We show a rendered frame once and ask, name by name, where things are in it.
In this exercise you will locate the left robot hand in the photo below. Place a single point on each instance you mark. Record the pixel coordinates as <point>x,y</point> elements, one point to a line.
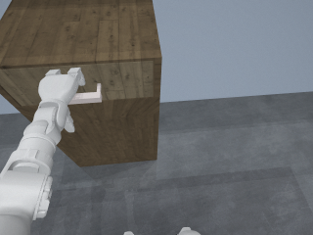
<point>62,87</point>

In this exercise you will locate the robot right shin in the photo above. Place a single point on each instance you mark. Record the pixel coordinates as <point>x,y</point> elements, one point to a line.
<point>185,229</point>

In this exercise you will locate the cabinet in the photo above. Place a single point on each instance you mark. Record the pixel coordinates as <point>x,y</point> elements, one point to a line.
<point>55,33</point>

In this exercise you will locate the drawer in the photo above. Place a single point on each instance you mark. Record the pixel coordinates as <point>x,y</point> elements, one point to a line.
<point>125,80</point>

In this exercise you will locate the robot left forearm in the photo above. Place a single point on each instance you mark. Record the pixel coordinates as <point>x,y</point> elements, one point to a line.
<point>38,145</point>

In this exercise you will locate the robot left upper arm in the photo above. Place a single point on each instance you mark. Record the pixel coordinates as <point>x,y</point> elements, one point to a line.
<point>24,196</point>

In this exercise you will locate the handle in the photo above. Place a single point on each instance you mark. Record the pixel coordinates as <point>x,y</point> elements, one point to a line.
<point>88,97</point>

